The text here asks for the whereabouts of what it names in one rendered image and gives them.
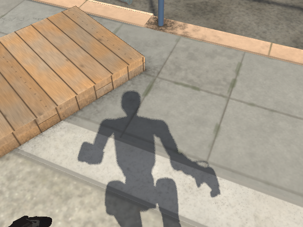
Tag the robot left hand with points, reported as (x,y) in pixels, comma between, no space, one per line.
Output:
(26,221)

